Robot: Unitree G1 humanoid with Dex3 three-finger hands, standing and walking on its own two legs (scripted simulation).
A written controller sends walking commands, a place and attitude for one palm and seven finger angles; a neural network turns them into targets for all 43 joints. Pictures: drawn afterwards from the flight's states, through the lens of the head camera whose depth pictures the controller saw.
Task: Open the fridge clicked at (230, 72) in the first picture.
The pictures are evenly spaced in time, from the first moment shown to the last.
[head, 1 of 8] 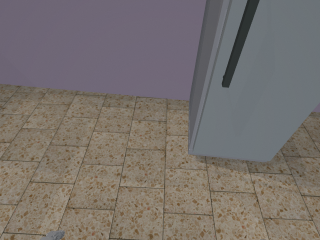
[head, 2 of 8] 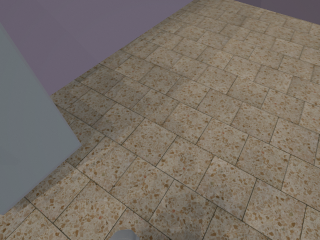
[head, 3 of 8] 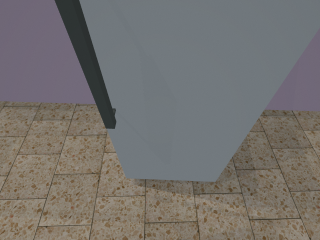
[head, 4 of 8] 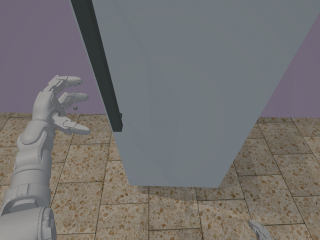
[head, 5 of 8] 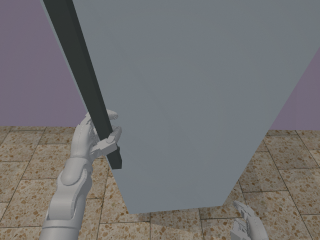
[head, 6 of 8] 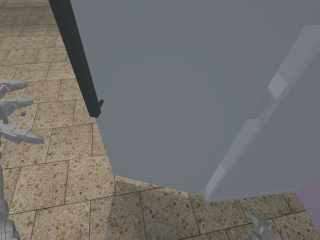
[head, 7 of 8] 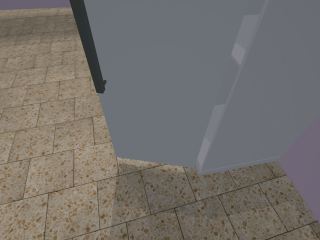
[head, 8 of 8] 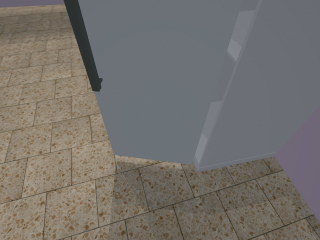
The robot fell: no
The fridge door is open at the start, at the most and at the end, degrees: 0 77 70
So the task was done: yes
